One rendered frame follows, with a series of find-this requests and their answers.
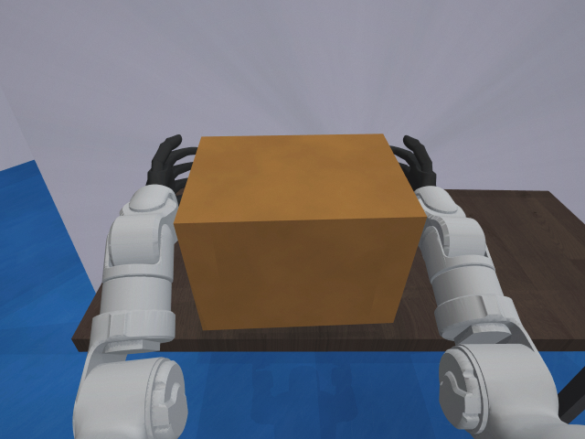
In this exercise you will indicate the robot left hand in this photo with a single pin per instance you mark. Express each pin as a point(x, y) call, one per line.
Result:
point(163, 171)

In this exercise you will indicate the carton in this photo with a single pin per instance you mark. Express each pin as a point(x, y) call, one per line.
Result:
point(297, 230)

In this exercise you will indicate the left robot forearm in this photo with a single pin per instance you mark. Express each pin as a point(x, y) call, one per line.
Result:
point(138, 272)

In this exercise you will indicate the right robot forearm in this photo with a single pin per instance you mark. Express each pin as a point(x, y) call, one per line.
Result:
point(471, 307)

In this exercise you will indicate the left robot upper arm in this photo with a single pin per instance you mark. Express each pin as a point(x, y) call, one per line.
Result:
point(133, 399)

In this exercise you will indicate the right robot upper arm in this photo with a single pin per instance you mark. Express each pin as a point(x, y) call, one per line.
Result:
point(501, 391)

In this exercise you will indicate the table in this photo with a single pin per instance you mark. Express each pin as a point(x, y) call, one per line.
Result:
point(537, 246)

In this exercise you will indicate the robot right hand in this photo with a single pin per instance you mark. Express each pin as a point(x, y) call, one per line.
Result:
point(419, 172)

